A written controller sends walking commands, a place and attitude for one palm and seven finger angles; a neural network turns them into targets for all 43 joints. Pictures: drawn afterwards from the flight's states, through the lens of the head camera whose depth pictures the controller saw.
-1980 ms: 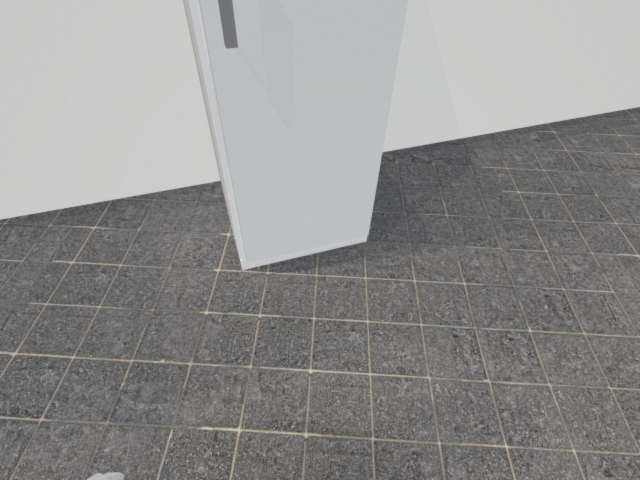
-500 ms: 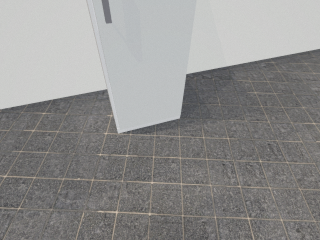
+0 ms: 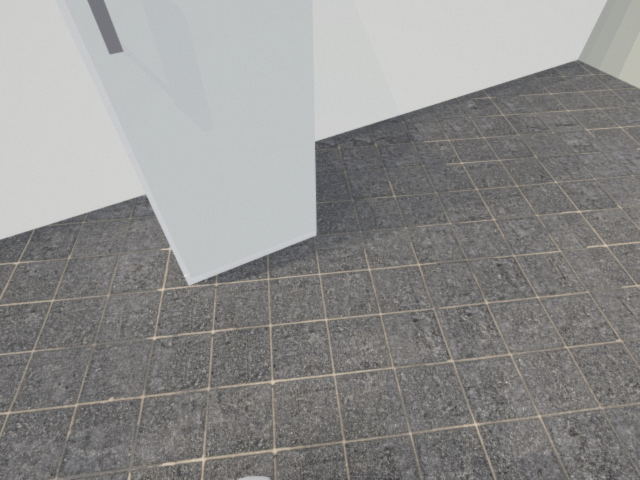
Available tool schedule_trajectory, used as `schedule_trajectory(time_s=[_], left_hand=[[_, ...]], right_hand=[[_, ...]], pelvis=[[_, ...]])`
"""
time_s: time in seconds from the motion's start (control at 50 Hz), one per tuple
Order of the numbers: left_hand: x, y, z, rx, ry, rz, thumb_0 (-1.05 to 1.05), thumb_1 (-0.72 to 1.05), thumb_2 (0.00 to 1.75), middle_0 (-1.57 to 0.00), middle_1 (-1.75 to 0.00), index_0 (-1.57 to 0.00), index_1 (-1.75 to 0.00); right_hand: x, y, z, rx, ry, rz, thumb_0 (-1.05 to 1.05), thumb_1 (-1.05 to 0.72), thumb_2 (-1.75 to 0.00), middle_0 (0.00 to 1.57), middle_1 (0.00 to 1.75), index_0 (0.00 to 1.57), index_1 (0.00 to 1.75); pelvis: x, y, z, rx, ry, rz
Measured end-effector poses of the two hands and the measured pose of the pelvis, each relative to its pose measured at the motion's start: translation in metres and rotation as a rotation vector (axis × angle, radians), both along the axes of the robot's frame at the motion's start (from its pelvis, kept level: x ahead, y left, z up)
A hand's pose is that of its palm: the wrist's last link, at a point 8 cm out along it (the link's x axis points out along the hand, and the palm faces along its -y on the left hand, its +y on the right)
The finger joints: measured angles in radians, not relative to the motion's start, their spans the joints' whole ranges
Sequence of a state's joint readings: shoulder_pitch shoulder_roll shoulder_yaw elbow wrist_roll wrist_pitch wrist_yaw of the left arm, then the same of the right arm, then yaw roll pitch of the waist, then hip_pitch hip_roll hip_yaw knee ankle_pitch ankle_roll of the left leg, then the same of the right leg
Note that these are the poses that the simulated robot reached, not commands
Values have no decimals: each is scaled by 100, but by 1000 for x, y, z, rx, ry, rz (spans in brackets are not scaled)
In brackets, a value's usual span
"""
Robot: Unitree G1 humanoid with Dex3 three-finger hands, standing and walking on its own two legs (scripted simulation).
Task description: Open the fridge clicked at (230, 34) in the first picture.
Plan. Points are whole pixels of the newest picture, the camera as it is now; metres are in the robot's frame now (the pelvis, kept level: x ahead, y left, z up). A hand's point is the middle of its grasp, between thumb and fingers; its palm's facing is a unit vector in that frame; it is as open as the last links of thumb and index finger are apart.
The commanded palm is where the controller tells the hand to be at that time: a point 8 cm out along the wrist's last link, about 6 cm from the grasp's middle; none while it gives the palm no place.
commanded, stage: walk to a spot facing it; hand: left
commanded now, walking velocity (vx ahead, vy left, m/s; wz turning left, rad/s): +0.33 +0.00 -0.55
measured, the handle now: out of the picture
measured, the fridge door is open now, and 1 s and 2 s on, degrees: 0 0 0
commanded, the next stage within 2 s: none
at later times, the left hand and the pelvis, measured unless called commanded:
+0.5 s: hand (175, 382) +0.28 +0.28 -0.17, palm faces -0.24 -0.95 -0.20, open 7.3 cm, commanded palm none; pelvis +0.19 +0.08 +0.01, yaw -20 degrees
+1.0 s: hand (294, 273) +0.50 +0.11 -0.15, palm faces -0.63 -0.75 -0.22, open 7.3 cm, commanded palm none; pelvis +0.28 +0.05 +0.00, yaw -38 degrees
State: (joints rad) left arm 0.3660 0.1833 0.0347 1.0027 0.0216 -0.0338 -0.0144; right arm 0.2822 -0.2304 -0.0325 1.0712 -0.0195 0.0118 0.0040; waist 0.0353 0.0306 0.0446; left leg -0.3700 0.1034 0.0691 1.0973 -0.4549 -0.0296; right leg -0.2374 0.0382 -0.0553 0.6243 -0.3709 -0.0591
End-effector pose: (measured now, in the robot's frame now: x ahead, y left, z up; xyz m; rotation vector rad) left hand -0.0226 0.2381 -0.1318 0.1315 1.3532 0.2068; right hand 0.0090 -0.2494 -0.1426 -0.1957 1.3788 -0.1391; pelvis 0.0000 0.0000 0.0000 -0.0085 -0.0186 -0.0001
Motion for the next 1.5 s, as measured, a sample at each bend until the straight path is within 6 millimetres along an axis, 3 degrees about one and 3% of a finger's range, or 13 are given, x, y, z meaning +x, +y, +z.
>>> schedule_trajectory(time_s=[0.1,0.2,0.36,0.44,0.54,0.66,0.78,0.88,0.94,1.08,1.22,1.38,1.5], left_hand=[[13,-11,10,-40,84,-42,0,91,90,-21,-30,-20,-30],[44,0,10,-57,139,-82,0,90,90,-21,-30,-21,-30],[148,62,-23,-41,143,-141,0,90,90,-21,-30,-21,-30],[236,86,-22,-18,73,-250,0,91,90,-20,-30,-20,-30],[354,83,-1,-10,-86,-378,0,91,90,-20,-30,-20,-30],[458,45,16,-26,-198,-533,0,91,90,-20,-30,-19,-30],[522,-21,18,-64,-248,-689,0,91,90,-20,-30,-19,-30],[553,-80,11,-87,-310,-800,0,91,90,-20,-30,-20,-30],[555,-93,12,-94,-320,-817,0,91,90,-20,-30,-20,-30],[548,-76,10,-62,-193,-852,0,91,90,-21,-30,-21,-30],[575,-43,-11,-71,-136,-861,0,90,90,-21,-30,-21,-30],[605,-28,-3,-62,-90,-924,0,91,90,-20,-30,-20,-30],[613,-48,5,-50,-61,-1015,0,91,90,-20,-30,-20,-30]], right_hand=[[59,9,19,11,-119,-49,1,-90,-90,20,29,20,30],[132,26,33,18,-256,-75,1,-90,-90,20,29,20,30],[238,62,35,-46,-418,-86,1,-90,-90,20,29,20,30],[231,74,41,-70,-388,-174,1,-90,-89,21,29,20,30],[191,87,43,-92,-256,-329,0,-91,-89,21,29,21,30],[138,96,39,-109,-104,-488,0,-92,-89,20,29,20,30],[99,115,26,-68,15,-631,1,-91,-90,20,29,20,30],[82,124,4,-3,72,-725,1,-91,-90,20,29,20,30],[91,119,-1,3,73,-752,1,-90,-90,20,29,20,30],[157,88,15,-65,-124,-774,1,-91,-90,20,29,20,30],[208,84,31,-175,-259,-771,1,-90,-90,20,29,20,30],[203,121,51,-184,-217,-846,1,-90,-89,21,29,20,30],[175,148,46,-154,-171,-970,1,-90,-89,21,29,21,30]], pelvis=[[31,5,14,7,20,-60],[68,20,17,2,34,-120],[146,61,-8,-21,24,-224],[172,72,-1,-20,9,-302],[201,82,13,-22,17,-374],[230,86,16,-12,19,-451],[254,76,10,-1,17,-531],[268,53,-7,6,22,-591],[272,50,-7,-4,10,-622],[291,55,5,4,15,-710],[320,79,-4,-1,32,-797],[338,90,13,-21,28,-908],[342,91,18,-20,32,-989]])
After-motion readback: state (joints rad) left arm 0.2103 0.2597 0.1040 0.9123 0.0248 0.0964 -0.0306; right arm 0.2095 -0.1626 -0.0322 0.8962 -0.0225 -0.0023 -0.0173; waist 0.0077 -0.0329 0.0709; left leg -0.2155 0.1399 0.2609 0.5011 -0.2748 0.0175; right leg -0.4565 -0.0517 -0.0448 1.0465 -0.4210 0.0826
